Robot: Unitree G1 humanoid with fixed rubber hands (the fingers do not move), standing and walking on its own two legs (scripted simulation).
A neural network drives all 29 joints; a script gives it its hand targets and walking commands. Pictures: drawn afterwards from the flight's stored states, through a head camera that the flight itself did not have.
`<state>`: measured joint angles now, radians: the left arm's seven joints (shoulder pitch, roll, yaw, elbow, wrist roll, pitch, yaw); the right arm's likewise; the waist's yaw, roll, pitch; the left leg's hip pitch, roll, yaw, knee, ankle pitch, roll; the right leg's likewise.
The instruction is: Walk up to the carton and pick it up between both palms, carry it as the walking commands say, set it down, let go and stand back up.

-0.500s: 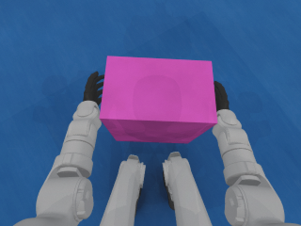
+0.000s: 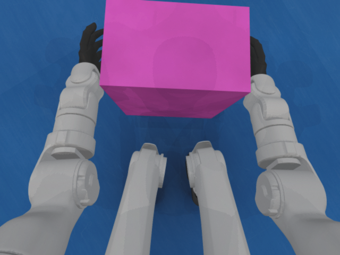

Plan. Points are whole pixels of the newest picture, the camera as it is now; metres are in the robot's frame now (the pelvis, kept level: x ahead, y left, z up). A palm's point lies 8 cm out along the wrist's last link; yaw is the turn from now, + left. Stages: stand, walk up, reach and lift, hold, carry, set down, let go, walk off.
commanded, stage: set down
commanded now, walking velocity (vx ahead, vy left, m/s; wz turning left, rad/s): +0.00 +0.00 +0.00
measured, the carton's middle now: (172, 74) +0.49 +0.01 -0.17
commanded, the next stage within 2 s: none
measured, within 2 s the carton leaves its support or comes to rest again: neither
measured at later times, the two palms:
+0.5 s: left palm (105, 63) +0.52 +0.18 -0.20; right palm (240, 74) +0.50 -0.17 -0.20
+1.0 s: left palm (109, 66) +0.53 +0.19 -0.25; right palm (232, 73) +0.52 -0.17 -0.25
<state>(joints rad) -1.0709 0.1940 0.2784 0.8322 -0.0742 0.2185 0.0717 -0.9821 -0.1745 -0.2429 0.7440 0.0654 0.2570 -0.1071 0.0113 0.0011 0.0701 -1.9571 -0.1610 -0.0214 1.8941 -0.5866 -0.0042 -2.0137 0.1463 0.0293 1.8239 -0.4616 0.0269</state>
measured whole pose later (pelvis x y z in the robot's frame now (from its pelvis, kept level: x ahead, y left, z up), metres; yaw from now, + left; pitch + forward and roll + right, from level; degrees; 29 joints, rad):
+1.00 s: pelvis -0.02 +0.01 -0.10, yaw +1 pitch +26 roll -2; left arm -1.44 0.35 0.14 0.95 -0.18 0.22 0.13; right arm -1.35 -0.31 -0.23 0.88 0.18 0.24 -0.11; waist -0.01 0.00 0.52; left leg -2.11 -0.15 0.03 2.26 -0.61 0.02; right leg -2.15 0.10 -0.02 2.18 -0.50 0.04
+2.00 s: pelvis +0.01 +0.00 -0.13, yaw +1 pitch +34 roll -2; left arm -1.35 0.29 0.16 1.11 -0.11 0.15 0.11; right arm -1.25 -0.27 -0.24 1.04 0.12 0.16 -0.08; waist -0.01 -0.01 0.26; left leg -2.25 -0.11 0.05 2.32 -0.66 0.04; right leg -2.30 0.06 -0.05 2.25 -0.54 0.00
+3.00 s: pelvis +0.00 +0.00 -0.13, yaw +1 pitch +28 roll -2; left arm -1.28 0.43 0.07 0.84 -0.22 0.16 0.10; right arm -1.23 -0.42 -0.14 0.84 0.28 0.14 -0.10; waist -0.01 -0.01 0.52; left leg -2.16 -0.06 0.05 2.36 -0.68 0.06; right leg -2.21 0.04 -0.08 2.27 -0.55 -0.03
